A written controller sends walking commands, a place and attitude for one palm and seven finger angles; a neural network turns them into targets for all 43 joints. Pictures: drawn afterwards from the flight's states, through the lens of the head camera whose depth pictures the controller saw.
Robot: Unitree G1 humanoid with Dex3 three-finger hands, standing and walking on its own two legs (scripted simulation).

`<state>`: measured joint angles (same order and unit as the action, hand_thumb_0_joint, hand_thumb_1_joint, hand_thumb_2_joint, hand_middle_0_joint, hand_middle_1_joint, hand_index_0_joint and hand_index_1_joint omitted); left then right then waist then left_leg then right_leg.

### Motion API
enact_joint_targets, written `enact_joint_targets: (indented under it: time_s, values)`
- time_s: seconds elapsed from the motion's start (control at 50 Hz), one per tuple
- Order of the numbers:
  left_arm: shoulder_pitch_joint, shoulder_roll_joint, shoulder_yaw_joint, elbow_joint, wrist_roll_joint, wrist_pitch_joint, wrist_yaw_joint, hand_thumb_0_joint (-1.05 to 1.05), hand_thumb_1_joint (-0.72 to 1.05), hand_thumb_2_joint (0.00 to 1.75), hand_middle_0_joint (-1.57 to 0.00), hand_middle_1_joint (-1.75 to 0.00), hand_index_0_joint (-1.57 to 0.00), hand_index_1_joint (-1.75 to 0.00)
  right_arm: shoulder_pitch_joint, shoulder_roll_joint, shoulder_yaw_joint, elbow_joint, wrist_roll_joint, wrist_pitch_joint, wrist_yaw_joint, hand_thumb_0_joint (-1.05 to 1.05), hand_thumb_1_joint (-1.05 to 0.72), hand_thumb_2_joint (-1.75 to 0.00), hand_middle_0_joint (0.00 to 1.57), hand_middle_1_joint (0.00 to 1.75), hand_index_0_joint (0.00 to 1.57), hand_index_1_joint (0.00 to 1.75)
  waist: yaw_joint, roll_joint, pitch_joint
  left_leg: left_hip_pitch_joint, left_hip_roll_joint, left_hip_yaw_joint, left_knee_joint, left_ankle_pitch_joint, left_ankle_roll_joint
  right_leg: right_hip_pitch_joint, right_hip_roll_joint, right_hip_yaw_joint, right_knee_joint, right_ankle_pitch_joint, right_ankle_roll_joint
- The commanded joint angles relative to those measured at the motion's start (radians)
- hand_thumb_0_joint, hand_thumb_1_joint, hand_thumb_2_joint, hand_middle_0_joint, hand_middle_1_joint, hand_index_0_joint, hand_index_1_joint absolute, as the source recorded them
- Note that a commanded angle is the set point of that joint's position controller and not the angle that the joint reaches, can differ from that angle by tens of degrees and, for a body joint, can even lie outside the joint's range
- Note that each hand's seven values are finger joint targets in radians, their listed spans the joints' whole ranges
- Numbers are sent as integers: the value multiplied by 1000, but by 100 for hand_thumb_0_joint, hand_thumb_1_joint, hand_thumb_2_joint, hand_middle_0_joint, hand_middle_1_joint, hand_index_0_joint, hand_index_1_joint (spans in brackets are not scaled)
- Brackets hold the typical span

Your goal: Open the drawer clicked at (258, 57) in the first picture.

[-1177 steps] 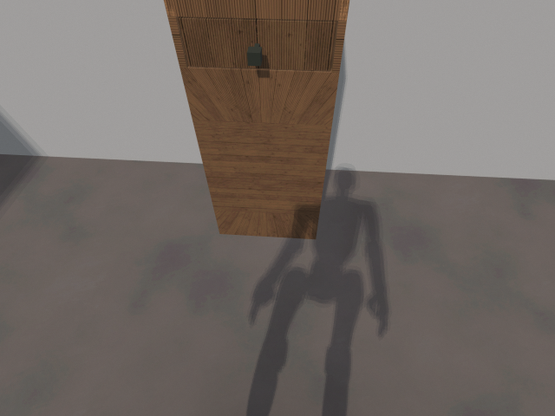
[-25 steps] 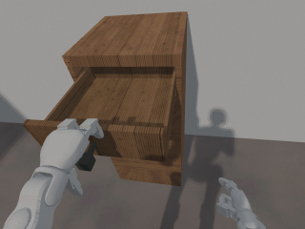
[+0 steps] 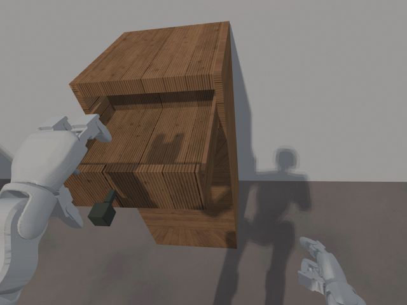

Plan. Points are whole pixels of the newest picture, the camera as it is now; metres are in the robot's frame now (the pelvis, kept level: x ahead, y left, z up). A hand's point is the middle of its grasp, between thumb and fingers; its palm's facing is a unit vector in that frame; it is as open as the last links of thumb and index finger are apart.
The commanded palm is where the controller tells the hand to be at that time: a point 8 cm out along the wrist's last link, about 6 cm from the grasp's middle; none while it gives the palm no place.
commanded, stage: lift the hand off the handle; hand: left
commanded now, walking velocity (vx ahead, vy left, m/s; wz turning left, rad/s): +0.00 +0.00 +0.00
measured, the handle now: (106, 206) +0.26 +0.25 +0.09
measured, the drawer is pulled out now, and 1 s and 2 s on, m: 0.30 0.30 0.30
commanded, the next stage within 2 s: draw the hand back to the body in 0.20 s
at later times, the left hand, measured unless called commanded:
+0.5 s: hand (65, 169) +0.24 +0.24 +0.23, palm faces +0.22 -0.03 -0.98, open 13.9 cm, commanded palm +0.18 +0.25 +0.29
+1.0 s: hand (53, 180) +0.20 +0.23 +0.24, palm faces +0.33 -0.59 -0.74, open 13.8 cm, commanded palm +0.15 +0.27 +0.28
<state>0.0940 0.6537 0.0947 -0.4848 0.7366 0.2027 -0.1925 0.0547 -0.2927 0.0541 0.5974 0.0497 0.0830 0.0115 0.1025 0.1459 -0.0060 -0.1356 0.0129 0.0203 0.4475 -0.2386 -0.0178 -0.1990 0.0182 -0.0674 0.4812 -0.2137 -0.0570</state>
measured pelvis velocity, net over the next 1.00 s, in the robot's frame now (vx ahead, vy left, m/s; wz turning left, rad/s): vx -0.01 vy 0.02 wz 0.03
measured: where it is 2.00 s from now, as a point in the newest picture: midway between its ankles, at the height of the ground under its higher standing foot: outside the picture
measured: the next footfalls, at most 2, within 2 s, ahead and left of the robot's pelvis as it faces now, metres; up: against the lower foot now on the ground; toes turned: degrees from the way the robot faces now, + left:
none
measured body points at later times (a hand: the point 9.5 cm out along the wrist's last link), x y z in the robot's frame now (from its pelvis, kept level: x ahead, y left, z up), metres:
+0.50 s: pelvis -0.02 +0.00 +0.00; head -0.04 -0.06 +0.44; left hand +0.22 +0.24 +0.28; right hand +0.22 -0.19 -0.09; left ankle +0.01 +0.13 -0.74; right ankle +0.04 -0.08 -0.74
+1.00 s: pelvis -0.01 +0.02 +0.00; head -0.02 -0.03 +0.45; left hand +0.18 +0.26 +0.28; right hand +0.24 -0.16 -0.07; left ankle +0.01 +0.13 -0.74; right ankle +0.04 -0.08 -0.74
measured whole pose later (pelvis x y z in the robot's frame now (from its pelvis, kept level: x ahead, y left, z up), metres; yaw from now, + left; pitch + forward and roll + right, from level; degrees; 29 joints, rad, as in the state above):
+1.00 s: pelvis -0.01 +0.02 +0.00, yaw +2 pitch -5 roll +0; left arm 0.21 0.54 0.31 -0.58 0.15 0.00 -0.09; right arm 0.07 -0.24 0.07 0.59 0.03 -0.07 -0.04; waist 0.09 0.11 0.03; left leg -0.17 0.00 0.00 0.49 -0.25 0.00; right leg -0.20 0.00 -0.09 0.48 -0.20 -0.04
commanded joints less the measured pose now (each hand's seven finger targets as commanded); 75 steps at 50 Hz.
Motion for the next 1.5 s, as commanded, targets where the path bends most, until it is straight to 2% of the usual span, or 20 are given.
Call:
enact_joint_targets:
  time_s: [0.0, 0.14, 0.16, 0.24, 0.28, 0.34, 0.5, 0.56, 0.74, 0.84, 0.88, 0.9, 0.92, 0.94, 1.0, 1.04, 1.14, 1.18, 1.34, 1.48]
  values:
    - [-275, 250, 202, -80, -15, -11, 38, 0, -50, 30, -30, -120, -30, -120, -212, -61, -25, -175, 9, -76, -11, 0, -90, -90, 20, 30, 20, 30, 5, -134, -112, -107, -31, 4, -42, 88, 34, 97, -44, 97, -119, -22, 71]
    - [-389, 273, 175, -32, -10, 3, -6, 0, -50, 30, -30, -120, -30, -120, -225, -72, -26, -175, 19, -102, -21, 0, -90, -90, 20, 30, 20, 30, 3, -94, -143, -126, -26, -1, -27, 48, 26, 93, -56, 124, -108, -78, 64]
    - [-409, 215, 114, -17, 0, 4, -18, 0, -50, 30, -30, -120, -30, -120, -222, -58, -15, -182, 13, -101, -17, 0, -90, -90, 20, 30, 20, 30, 4, -121, -152, -138, -36, 1, -30, 47, 29, 101, -59, 112, -98, -88, 67]
    - [-413, 317, 217, -59, -6, -20, -15, 0, -50, 30, -30, -120, -30, -120, -225, -71, -23, -185, 9, -103, -19, 0, -90, -90, 20, 30, 20, 30, 16, -97, -190, -139, -27, -7, -16, 56, 27, 124, -60, 126, -85, -63, 61]
    - [-346, 300, 237, -36, -16, -38, -11, 0, -50, 30, -30, -120, -30, -120, -206, -56, -22, -181, 3, -102, -15, 0, -90, -90, 20, 30, 20, 30, 19, -144, -188, -148, -27, -4, -18, 69, 30, 133, -62, 112, -79, -49, 68]
    - [-330, 318, 271, -90, -39, -48, 2, 0, -50, 30, -30, -120, -30, -120, -213, -66, -25, -191, 7, -105, -13, 0, -90, -90, 20, 30, 20, 30, 20, -81, -174, -136, -25, -4, -6, 73, 24, 109, -55, 112, -83, -35, 62]
    - [-332, 257, 197, -90, -24, -28, 20, 0, -50, 30, -30, -120, -30, -120, -203, -65, -23, -193, 7, -110, -16, 0, -90, -90, 20, 30, 20, 30, 13, -98, -152, -145, -28, -12, -30, 23, 26, 79, -54, 94, -83, -110, 60]
    - [-302, 274, 218, -136, -18, -32, 16, 0, -50, 30, -30, -120, -30, -120, -210, -56, -17, -193, 4, -114, -17, 0, -90, -90, 20, 30, 20, 30, 20, -80, -211, -128, -32, -15, -20, 69, 26, 122, -56, 93, -63, -54, 55]
    - [-181, 318, 309, -183, -65, -38, 29, 0, -50, 30, -30, -120, -30, -120, -218, -72, -24, -194, 11, -113, -21, 0, -90, -90, 20, 30, 20, 30, 21, -58, -135, -122, -13, -33, -30, 65, 22, 73, -38, 70, -74, -27, 50]
    - [-153, 300, 286, -211, -66, -39, 21, 0, -50, 30, -30, -120, -30, -120, -220, -71, -23, -195, 12, -115, -21, 0, -90, -90, 20, 30, 20, 30, 16, -28, -150, -105, -13, -38, -39, 63, 22, 75, -35, 60, -73, -27, 47]
    - [-127, 263, 250, -197, -53, -39, 13, 0, -50, 30, -30, -120, -30, -120, -198, -58, -19, -187, 2, -108, -17, 0, -90, -90, 20, 30, 20, 30, 10, -75, -137, -112, -17, -32, -48, 78, 23, 77, -38, 43, -70, -23, 52]
    - [-226, -113, 284, -348, -717, -213, 123, 0, -47, 32, -30, -118, -30, -118, -111, 38, -20, -253, -3, -184, -41, 0, -90, -90, 20, 30, 20, 30, -83, -255, -41, -31, 2, -42, -45, -26, 46, 15, -20, 10, -145, -63, 39]
    - [-58, 23, 385, -222, -733, -275, 190, 0, -43, 33, -29, -115, -29, -115, -100, -7, -15, -191, -23, -220, -64, 0, -90, -90, 20, 30, 20, 30, -63, -336, 3, -39, 21, -45, -46, -89, 49, -8, -23, 26, -166, -136, 46]
    - [8, 35, 464, -229, -800, -315, 223, 0, -40, 34, -29, -113, -29, -113, -101, -18, -24, -151, -27, -241, -79, 0, -90, -90, 20, 30, 20, 30, -47, -350, 14, -45, 17, -46, -47, -80, 46, 1, -26, 28, -195, -147, 48]
    - [-84, -5, 479, -306, -825, -406, 286, 0, -29, 39, -29, -107, -29, -107, -63, 1, -26, -122, -38, -285, -90, 0, -90, -90, 20, 30, 20, 30, -38, -41, -98, 13, 2, -25, -75, -25, 29, 92, -44, 33, -175, -70, 37]
    - [-69, -50, 451, -266, -825, -427, 306, 0, -22, 42, -28, -102, -28, -102, -46, -3, -31, -101, -41, -298, -93, 0, -90, -90, 20, 30, 20, 30, -37, 45, -57, 16, 4, -24, -96, 2, 20, 96, -38, 32, -177, -32, 26]
    - [-55, -123, 378, -258, -828, -446, 309, 0, -5, 50, -27, -91, -27, -91, -56, -10, -43, -100, -46, -305, -86, 0, -90, -90, 20, 30, 20, 30, -39, -60, -15, 12, 11, -31, -112, 57, 33, 114, -32, 31, -187, 3, 31]
    - [-43, -135, 359, -310, -823, -453, 307, 0, 2, 52, -26, -86, -26, -86, -60, -11, -48, -102, -48, -307, -80, 0, -90, -90, 20, 30, 20, 30, -36, -26, -59, 23, 8, -32, -108, 91, 35, 142, -36, 35, -169, 42, 27]
    - [121, -69, 468, -357, -831, -451, 314, 0, 31, 64, -24, -68, -24, -68, -43, -14, -65, -110, -45, -290, -74, 0, -90, -90, 20, 30, 20, 30, -22, -71, -104, 30, 13, -24, -65, 265, 24, 182, -30, 29, -127, 254, 24]
    - [120, -100, 462, -280, -842, -428, 307, 0, 55, 75, -22, -52, -22, -52, -33, -12, -72, -112, -32, -256, -76, 0, -90, -90, 20, 30, 20, 30, -39, -105, -51, 26, 20, -19, -73, 211, 26, 129, -29, 29, -147, 194, 33]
